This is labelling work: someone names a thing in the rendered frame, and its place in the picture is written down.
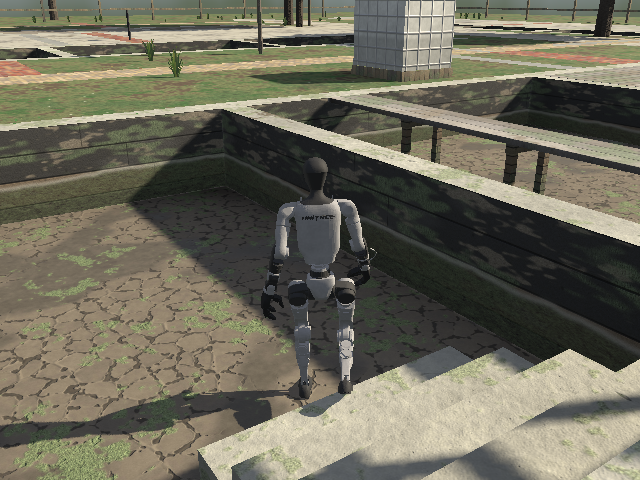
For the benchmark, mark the robot right shin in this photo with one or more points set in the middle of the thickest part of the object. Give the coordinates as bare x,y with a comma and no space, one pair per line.
346,356

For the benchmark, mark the right robot hand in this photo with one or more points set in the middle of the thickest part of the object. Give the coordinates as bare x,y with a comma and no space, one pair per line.
357,271

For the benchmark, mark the left robot upper arm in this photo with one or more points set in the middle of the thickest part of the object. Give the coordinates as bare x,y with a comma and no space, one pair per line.
285,213

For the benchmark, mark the robot left forearm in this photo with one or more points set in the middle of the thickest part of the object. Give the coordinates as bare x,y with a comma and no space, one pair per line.
273,275

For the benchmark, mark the right robot upper arm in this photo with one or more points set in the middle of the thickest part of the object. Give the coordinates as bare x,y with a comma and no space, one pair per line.
349,210

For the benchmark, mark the left robot hand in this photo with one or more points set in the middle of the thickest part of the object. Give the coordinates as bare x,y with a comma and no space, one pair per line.
265,304

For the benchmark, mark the robot right forearm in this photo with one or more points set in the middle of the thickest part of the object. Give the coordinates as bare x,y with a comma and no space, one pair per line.
363,257

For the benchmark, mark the robot left thigh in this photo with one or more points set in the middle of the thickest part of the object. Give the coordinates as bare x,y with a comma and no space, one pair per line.
298,299

